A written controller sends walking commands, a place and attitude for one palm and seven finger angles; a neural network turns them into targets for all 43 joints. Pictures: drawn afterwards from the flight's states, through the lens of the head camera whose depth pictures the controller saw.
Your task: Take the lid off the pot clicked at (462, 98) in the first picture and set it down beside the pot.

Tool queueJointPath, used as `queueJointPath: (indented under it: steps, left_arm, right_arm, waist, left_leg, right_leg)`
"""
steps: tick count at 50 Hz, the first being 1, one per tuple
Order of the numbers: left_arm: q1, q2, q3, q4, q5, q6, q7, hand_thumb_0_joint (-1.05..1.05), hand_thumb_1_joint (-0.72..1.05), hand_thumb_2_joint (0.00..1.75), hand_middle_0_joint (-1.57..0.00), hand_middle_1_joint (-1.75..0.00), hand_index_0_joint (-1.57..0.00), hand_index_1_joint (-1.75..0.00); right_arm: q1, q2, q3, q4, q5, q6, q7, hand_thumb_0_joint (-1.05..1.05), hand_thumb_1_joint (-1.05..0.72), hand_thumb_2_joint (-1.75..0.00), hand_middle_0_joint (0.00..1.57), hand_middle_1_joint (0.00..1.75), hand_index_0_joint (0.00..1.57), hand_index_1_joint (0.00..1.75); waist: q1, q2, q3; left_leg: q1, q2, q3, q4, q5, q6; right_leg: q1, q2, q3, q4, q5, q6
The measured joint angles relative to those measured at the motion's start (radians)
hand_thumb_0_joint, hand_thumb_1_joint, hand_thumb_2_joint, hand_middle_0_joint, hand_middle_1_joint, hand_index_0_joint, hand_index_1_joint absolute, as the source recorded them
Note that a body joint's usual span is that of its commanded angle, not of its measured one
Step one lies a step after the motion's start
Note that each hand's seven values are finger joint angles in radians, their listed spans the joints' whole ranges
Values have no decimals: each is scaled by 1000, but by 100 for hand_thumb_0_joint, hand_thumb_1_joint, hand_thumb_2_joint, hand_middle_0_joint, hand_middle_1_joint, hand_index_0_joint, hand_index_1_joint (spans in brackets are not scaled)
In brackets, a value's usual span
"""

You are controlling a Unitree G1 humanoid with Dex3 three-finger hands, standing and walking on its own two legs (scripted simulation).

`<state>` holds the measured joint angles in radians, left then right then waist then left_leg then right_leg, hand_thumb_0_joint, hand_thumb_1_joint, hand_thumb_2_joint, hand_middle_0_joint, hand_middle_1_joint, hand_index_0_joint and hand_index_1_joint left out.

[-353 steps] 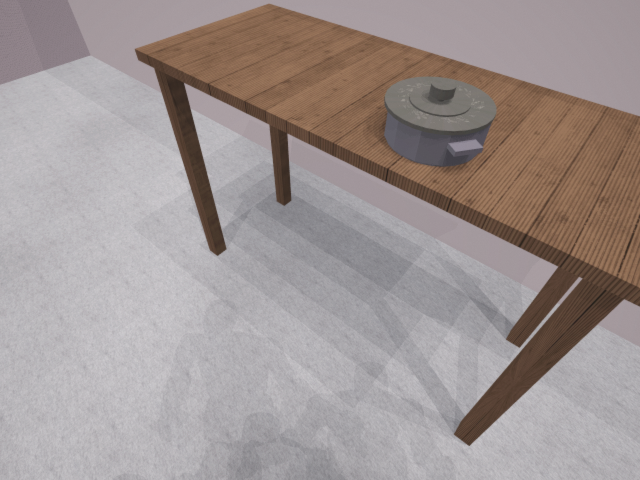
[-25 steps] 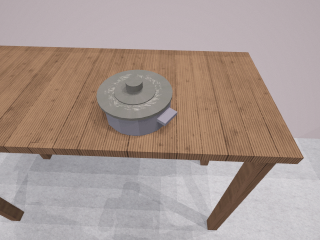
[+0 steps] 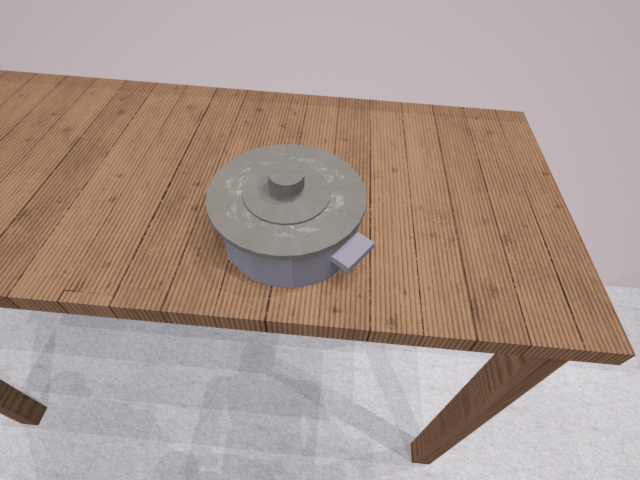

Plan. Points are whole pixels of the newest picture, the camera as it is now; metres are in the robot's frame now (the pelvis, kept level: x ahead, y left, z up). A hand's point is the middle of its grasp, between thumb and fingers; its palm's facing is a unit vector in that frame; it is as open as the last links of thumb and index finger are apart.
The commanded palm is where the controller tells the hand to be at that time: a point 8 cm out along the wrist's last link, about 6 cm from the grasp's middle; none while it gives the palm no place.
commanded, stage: come to a stop and stand still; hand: left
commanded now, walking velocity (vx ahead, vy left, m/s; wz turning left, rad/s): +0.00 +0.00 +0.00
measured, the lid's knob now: (286, 178) +0.42 +0.08 +0.16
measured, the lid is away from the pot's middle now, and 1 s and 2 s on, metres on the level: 0.00 0.00 0.00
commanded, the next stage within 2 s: look again from close up in 0.20 s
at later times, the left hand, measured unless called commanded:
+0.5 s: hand out of the picture +0.04 +0.19 -0.18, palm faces +0.02 -0.98 -0.19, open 7.4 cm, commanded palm none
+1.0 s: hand out of the picture -0.01 +0.19 -0.18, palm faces +0.03 -0.99 -0.16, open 7.4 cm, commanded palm none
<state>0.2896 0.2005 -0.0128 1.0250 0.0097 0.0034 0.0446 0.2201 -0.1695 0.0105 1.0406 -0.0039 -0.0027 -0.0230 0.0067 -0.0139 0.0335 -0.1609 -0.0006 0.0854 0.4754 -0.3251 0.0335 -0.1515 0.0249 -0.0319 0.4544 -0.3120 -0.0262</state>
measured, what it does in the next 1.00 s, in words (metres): stands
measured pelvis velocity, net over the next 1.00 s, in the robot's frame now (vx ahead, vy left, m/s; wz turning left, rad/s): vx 0.01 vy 0.03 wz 0.00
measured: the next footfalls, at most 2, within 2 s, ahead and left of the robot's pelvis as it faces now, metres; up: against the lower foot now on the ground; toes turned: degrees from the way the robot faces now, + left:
none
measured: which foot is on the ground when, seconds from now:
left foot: down 0.00-1.00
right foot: down 0.00-1.00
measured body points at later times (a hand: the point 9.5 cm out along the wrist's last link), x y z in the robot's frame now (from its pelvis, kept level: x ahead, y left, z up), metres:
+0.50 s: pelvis +0.01 +0.01 +0.00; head +0.03 +0.03 +0.45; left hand +0.03 +0.24 -0.16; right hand +0.03 -0.22 -0.15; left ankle -0.04 +0.09 -0.74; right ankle -0.05 -0.10 -0.74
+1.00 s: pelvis +0.01 +0.03 +0.00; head +0.02 +0.05 +0.45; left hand -0.01 +0.25 -0.17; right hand -0.01 -0.19 -0.15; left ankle -0.04 +0.09 -0.74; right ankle -0.05 -0.10 -0.74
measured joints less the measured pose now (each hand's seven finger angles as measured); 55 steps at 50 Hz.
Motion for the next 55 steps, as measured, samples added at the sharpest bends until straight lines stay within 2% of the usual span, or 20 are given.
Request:
queueJointPath:
  steps: [24,55]
  left_arm:
    - [-22,-18,3,14,-3,-7,4,0,90,90,-20,-30,-20,-30]
    - [31,-53,-2,60,-3,-1,8,0,90,90,-20,-30,-20,-30]
  right_arm:
    - [41,14,2,45,1,-9,-11,1,-92,-90,20,30,20,30]
    - [91,47,9,76,5,-18,-17,1,-92,-90,20,30,20,30]
  waist:
    - [-9,-14,-10]
    - [-5,-20,-6]
  left_leg:
    - [45,-19,2,-43,3,17]
    - [39,-45,9,-41,10,53]
  right_leg:
    - [45,-17,4,-42,3,19]
    - [45,-42,9,-52,20,51]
